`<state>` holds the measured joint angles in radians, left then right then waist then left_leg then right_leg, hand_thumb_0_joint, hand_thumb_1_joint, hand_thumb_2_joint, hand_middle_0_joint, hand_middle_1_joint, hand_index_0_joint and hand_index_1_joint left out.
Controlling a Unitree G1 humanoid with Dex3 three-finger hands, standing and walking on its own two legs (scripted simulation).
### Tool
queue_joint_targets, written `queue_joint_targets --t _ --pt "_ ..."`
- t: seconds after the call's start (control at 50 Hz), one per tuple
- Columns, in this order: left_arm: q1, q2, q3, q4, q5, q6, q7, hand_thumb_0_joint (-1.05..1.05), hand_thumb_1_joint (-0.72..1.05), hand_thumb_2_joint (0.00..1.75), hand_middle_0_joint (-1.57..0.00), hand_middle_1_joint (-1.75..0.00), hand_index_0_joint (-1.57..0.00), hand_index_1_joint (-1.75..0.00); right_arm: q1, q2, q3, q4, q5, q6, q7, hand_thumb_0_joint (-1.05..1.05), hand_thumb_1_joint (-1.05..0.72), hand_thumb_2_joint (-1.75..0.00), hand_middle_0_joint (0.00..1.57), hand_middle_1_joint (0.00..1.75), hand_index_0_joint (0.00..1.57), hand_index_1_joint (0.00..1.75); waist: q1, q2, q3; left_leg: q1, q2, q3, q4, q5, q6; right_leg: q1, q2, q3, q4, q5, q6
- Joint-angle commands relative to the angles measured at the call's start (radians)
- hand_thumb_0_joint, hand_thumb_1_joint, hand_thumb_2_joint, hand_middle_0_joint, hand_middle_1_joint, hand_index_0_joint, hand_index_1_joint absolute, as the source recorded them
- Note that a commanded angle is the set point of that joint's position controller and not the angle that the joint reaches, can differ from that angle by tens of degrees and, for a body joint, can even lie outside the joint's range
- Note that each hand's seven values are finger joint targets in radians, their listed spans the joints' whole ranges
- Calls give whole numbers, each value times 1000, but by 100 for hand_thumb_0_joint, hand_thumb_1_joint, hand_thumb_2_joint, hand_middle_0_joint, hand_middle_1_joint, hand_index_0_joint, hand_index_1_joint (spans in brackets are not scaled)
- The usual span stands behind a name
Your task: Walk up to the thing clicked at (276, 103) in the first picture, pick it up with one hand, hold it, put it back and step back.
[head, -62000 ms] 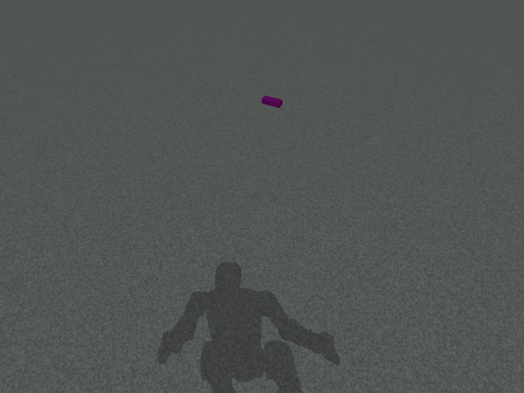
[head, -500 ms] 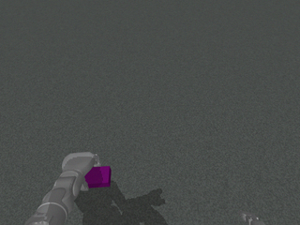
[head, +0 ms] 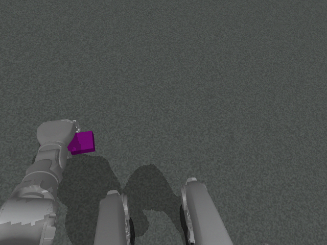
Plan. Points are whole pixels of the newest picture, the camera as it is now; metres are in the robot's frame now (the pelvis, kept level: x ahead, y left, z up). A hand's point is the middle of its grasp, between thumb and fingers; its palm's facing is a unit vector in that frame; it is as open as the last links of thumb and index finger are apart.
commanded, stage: crouch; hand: left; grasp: from above
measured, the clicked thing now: (68, 144) +0.43 +0.24 -0.18
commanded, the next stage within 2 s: lower in 1.14 s
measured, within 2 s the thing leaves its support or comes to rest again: neither
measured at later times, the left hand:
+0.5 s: hand (77, 146) +0.46 +0.25 -0.31, palm faces -0.44 -0.02 -0.90, open 8.5 cm
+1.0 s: hand (81, 147) +0.48 +0.26 -0.38, palm faces -0.46 -0.03 -0.89, open 8.3 cm
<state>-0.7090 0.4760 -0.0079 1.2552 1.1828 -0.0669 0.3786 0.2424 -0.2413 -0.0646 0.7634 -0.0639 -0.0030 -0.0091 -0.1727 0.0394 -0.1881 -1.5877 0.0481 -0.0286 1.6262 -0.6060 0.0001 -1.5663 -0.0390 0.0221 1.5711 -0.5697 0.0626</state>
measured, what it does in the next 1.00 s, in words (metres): lowers itself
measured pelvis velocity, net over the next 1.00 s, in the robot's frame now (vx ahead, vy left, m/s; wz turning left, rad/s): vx -0.03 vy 0.00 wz -0.07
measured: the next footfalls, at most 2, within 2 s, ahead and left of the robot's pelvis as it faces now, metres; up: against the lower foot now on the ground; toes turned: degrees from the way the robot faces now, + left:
none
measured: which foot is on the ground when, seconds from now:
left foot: down 0.00-1.00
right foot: down 0.00-1.00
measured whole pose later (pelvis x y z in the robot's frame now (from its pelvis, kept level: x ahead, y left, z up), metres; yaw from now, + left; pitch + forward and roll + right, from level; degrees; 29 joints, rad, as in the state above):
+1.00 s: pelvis -0.03 +0.00 -0.21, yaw -4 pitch +36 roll -8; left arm -1.05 0.82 0.14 1.50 1.34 -0.23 0.36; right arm 0.20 -0.27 0.06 0.74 -0.15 -0.04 0.14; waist -0.30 -0.01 -0.03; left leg -2.28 0.01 -0.14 2.33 -0.68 -0.01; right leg -2.20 -0.02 -0.01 2.23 -0.66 0.07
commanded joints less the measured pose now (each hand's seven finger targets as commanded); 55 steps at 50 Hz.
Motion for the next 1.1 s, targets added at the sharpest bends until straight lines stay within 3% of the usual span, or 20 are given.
queue_joint_targets --t 0.0,0.04,0.08,0.12,0.14,0.16,0.22,0.26,0.3,0.34,0.36,0.4,0.44,0.48,0.6,0.68,0.86,0.88,0.9,1.08 --pt "-432 342 84 -184 13 -29 32 0 69 54 -105 -45 -107 -44 127 -212 -55 -67 -10 -39 -1 0 -89 -89 20 30 20 30 6 136 -605 328 -42 -11 -105 137 7 130 34 -82 -69 117 -96" --pt "-413 317 75 -118 18 -42 28 0 70 53 -104 -47 -107 -44 135 -219 -47 -66 -15 -51 11 0 -89 -89 20 30 20 30 -16 115 -586 287 -41 -34 -67 116 6 60 29 -92 -24 100 -95" --pt "-510 360 93 -163 26 -63 31 0 70 55 -105 -47 -108 -45 153 -224 -42 -52 -20 -58 21 0 -89 -89 20 30 20 30 -29 168 -624 289 -40 -37 -22 128 3 9 26 -93 20 106 -96" --pt "-480 361 93 -93 42 -67 34 0 71 54 -105 -47 -108 -45 152 -236 -38 -48 -25 -66 29 0 -89 -89 20 30 20 30 -29 175 -623 265 -40 -51 2 124 -3 -42 22 -102 63 98 -95" --pt "-549 396 110 -151 43 -78 39 0 72 55 -106 -47 -109 -45 161 -236 -37 -45 -29 -68 35 0 -89 -89 20 30 20 30 -37 201 -638 263 -39 -55 17 117 -6 -62 22 -107 85 92 -97" --pt "-553 359 96 -129 43 -82 37 0 74 55 -107 -48 -110 -45 168 -237 -36 -40 -33 -72 42 0 -89 -90 20 30 20 30 -50 221 -636 279 -37 -62 35 141 -11 -91 17 -109 109 107 -97" --pt "-553 389 103 -80 54 -82 37 0 72 51 -106 -46 -109 -43 171 -246 -31 -42 -37 -77 57 0 -89 -90 20 30 20 30 -49 239 -674 258 -40 -44 103 175 -6 -116 19 -109 151 129 -98" --pt "-617 437 131 -141 59 -90 40 0 73 56 -107 -48 -109 -45 190 -249 -30 -34 -46 -78 67 0 -89 -90 20 30 20 30 -54 278 -701 258 -40 -37 144 209 -7 -129 15 -108 182 154 -95" --pt "-637 441 127 -144 65 -95 34 0 75 56 -109 -48 -111 -46 192 -248 -29 -33 -50 -79 77 0 -90 -90 20 30 20 30 -59 299 -712 246 -40 -26 185 232 -4 -136 18 -109 206 173 -96" --pt "-624 469 141 -119 72 -99 29 0 74 58 -109 -48 -110 -46 204 -249 -21 -30 -52 -73 87 0 -90 -90 20 30 20 30 -64 266 -703 175 -45 -8 223 230 4 -106 25 -110 222 194 -92" --pt "-551 440 131 -25 71 -91 24 0 74 58 -109 -48 -111 -46 195 -254 -19 -42 -52 -73 92 0 -90 -90 20 30 20 30 -63 249 -670 152 -46 -12 226 226 3 -119 20 -110 234 191 -91" --pt "-670 528 174 -152 74 -111 23 0 77 61 -111 -48 -113 -46 215 -257 -26 -27 -58 -66 97 0 -90 -90 20 30 20 30 -67 274 -718 155 -43 -9 260 231 7 -118 25 -111 255 200 -90" --pt "-582 460 130 -37 83 -104 10 0 78 56 -111 -48 -113 -45 192 -258 -17 -44 -58 -63 106 0 -90 -90 20 30 20 30 -67 267 -659 108 -45 -2 280 216 8 -150 28 -114 272 185 -91" --pt "-655 550 180 -87 90 -117 12 0 79 57 -111 -46 -113 -44 208 -270 -19 -32 -59 -55 111 0 -90 -90 20 30 20 30 -74 281 -657 85 -44 -9 289 196 5 -170 27 -120 300 171 -92" --pt "-640 528 157 11 99 -129 4 0 79 53 -111 -46 -114 -43 185 -273 -6 -41 -64 -47 125 0 -90 -90 20 30 20 30 -83 262 -601 -7 -48 -8 332 132 10 -229 35 -131 344 124 -93" --pt "-720 564 158 -2 110 -150 4 0 80 51 -112 -44 -115 -42 190 -280 0 -28 -71 -46 129 0 -90 -90 20 30 20 30 -106 287 -601 -35 -49 -2 376 121 13 -255 39 -132 373 125 -92" --pt "-720 618 173 55 129 -168 29 0 84 44 -115 -41 -118 -37 194 -295 35 -29 -88 -44 136 0 -90 -90 20 30 20 30 -121 317 -590 -54 -50 -8 438 138 10 -304 43 -151 437 138 -90" --pt "-760 650 190 8 132 -177 32 0 85 45 -115 -41 -118 -38 199 -299 36 -25 -93 -43 138 0 -90 -90 20 30 20 30 -124 335 -598 -57 -49 -12 440 130 8 -312 43 -155 447 132 -91" --pt "-720 638 183 66 137 -171 34 0 84 47 -116 -40 -118 -37 192 -302 38 -26 -92 -42 136 0 -90 -90 20 30 20 30 -119 339 -588 -55 -49 -15 440 130 6 -331 41 -157 456 131 -91" --pt "-743 668 175 69 138 -154 35 0 87 44 -120 -35 -121 -34 189 -308 68 -40 -98 -42 141 0 -90 -90 20 30 20 30 -138 340 -563 -110 -48 -12 491 119 14 -326 51 -166 481 134 -89"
